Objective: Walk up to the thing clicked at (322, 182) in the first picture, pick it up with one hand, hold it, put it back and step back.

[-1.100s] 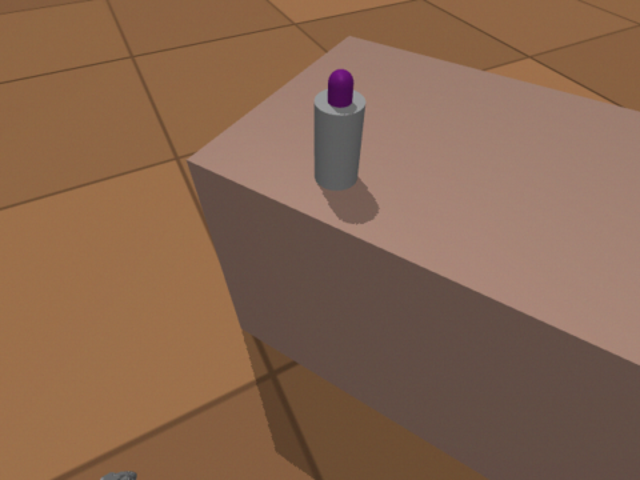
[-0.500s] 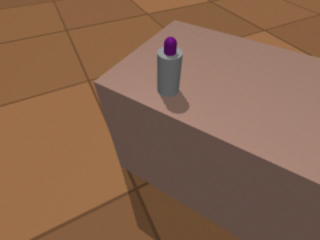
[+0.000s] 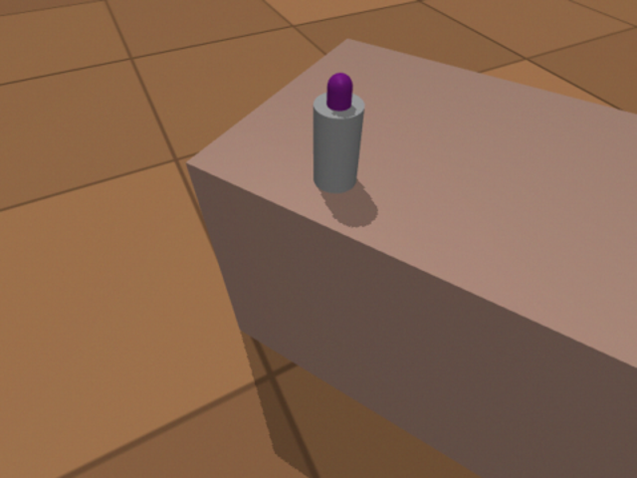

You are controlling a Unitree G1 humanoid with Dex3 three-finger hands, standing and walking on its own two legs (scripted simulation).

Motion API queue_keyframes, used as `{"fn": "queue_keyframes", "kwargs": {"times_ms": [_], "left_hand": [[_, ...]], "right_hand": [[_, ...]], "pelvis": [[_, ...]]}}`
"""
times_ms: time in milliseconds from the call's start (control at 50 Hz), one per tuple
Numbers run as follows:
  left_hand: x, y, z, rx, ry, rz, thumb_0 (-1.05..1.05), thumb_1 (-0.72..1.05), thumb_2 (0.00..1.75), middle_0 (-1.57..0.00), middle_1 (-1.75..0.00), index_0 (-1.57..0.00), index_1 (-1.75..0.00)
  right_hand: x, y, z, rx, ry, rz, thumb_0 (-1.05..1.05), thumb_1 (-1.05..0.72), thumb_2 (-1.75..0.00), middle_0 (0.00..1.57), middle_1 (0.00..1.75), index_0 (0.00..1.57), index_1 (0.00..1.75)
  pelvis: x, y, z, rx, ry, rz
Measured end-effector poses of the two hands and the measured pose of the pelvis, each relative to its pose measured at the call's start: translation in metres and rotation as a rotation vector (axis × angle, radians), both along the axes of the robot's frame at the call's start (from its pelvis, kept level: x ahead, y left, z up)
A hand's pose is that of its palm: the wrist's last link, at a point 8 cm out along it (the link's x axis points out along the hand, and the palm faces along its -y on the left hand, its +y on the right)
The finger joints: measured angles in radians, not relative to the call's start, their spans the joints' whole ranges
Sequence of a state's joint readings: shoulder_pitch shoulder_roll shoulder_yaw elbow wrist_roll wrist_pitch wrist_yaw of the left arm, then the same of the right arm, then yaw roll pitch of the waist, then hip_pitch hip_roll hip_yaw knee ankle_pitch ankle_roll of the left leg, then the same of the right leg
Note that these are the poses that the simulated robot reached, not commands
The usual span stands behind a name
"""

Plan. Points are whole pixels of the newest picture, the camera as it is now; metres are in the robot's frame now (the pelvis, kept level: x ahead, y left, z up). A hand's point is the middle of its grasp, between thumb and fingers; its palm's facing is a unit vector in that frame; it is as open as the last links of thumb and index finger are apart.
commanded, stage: stand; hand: left
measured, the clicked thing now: (337, 132) +0.63 +0.00 +0.07
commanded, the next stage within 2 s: walk up in 0.02 s
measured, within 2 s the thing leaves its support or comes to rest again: neither
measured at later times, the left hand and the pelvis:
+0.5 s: hand (95, 429) +0.19 +0.35 -0.15, palm faces -0.25 -0.88 -0.40, open 7.4 cm; pelvis +0.09 +0.07 -0.01, yaw -13 degrees
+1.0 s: hand (196, 323) +0.37 +0.24 -0.16, palm faces -0.40 -0.84 -0.36, open 7.4 cm; pelvis +0.14 +0.07 -0.04, yaw -22 degrees
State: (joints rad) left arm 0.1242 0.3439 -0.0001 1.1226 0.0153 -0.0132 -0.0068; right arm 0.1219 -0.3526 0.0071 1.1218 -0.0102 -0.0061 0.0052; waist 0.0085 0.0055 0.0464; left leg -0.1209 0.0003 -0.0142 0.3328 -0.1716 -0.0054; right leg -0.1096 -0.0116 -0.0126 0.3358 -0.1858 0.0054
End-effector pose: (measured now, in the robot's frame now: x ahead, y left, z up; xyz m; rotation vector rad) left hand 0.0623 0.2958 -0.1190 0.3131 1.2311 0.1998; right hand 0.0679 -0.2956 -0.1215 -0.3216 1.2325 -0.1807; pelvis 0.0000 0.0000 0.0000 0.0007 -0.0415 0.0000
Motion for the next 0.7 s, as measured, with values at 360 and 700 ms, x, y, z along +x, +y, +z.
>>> {"fn": "queue_keyframes", "kwargs": {"times_ms": [360, 700], "left_hand": [[0.035, 0.095, -0.009, 0.087, 0.127, -0.120, 0.01, 0.90, 0.89, -0.21, -0.30, -0.20, -0.30], [0.261, 0.032, 0.002, 0.062, -0.117, -0.408, 0.01, 0.90, 0.90, -0.20, -0.30, -0.20, -0.30]], "right_hand": [[0.016, 0.023, 0.016, -0.095, -0.118, -0.124, 0.01, -0.90, -0.90, 0.20, 0.30, 0.20, 0.30], [0.001, 0.045, -0.024, -0.016, -0.020, -0.354, 0.01, -0.90, -0.90, 0.20, 0.30, 0.20, 0.30]], "pelvis": [[0.053, 0.066, -0.018, -0.003, -0.005, -0.175], [0.128, 0.058, -0.031, 0.006, -0.012, -0.303]]}}
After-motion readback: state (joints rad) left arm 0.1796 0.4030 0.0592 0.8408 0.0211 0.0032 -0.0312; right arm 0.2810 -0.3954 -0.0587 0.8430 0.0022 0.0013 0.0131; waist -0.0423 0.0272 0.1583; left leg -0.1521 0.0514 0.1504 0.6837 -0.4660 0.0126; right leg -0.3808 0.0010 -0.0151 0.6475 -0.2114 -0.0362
